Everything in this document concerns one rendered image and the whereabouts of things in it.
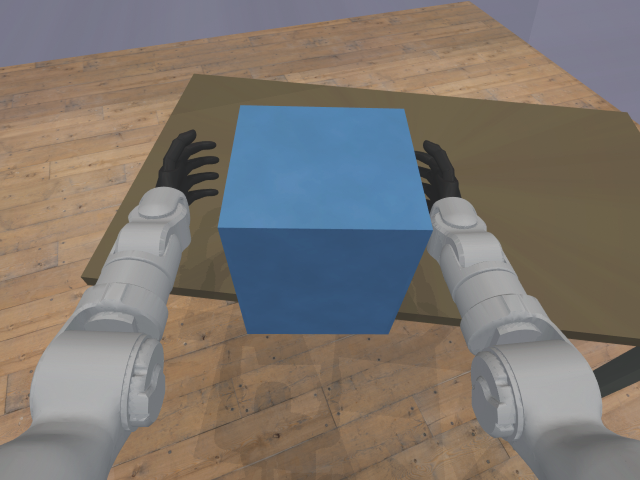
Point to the robot left hand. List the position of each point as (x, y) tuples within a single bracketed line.
[(176, 166)]

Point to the robot right hand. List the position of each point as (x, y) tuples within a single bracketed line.
[(441, 177)]

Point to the robot left forearm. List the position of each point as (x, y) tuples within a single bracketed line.
[(132, 290)]

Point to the right robot upper arm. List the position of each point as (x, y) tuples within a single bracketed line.
[(541, 397)]

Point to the carton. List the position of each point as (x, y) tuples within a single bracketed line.
[(324, 219)]

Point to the left robot upper arm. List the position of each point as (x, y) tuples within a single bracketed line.
[(93, 389)]

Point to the robot right forearm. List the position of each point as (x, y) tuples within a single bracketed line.
[(493, 305)]

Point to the table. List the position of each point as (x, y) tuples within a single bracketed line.
[(559, 187)]

